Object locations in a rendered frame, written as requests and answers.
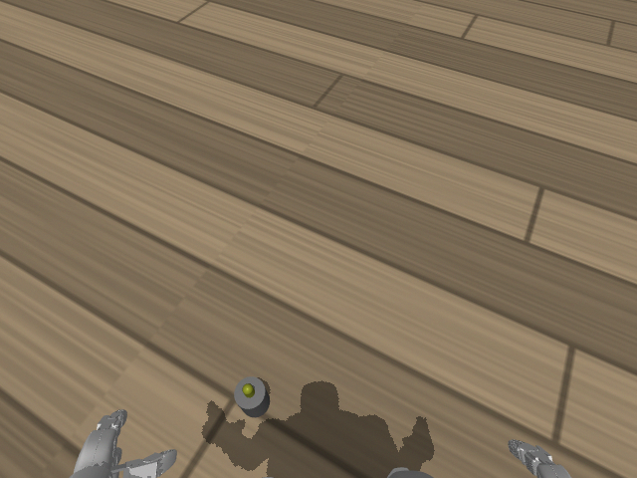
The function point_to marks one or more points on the right robot hand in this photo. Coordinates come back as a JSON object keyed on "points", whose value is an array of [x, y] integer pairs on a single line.
{"points": [[537, 460]]}

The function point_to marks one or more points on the left robot hand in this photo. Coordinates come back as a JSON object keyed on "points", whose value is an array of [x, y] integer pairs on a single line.
{"points": [[100, 450]]}

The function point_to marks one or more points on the bottle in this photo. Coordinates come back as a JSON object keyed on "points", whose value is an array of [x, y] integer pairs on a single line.
{"points": [[252, 397]]}

